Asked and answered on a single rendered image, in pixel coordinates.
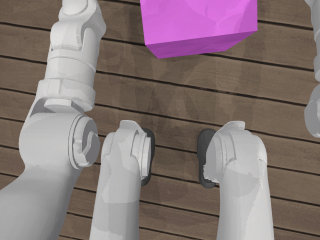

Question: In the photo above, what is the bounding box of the left robot shin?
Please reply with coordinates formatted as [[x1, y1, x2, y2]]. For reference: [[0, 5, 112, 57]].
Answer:
[[101, 120, 146, 179]]

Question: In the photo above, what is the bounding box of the left robot upper arm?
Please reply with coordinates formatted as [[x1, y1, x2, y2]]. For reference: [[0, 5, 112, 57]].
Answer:
[[0, 112, 101, 240]]

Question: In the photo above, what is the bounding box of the right robot upper arm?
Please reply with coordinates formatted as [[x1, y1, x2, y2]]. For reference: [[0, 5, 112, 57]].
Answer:
[[304, 84, 320, 138]]

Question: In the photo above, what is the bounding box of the left robot thigh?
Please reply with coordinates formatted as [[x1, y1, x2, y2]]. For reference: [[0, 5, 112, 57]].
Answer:
[[89, 128, 151, 240]]

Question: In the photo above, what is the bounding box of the robot left forearm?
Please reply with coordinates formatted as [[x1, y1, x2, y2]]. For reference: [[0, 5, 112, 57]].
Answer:
[[19, 0, 107, 157]]

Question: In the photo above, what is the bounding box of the robot right forearm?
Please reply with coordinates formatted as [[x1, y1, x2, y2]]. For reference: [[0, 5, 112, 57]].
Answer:
[[304, 0, 320, 82]]

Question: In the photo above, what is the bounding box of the carton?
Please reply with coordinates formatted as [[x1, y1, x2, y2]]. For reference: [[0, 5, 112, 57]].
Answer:
[[140, 0, 258, 59]]

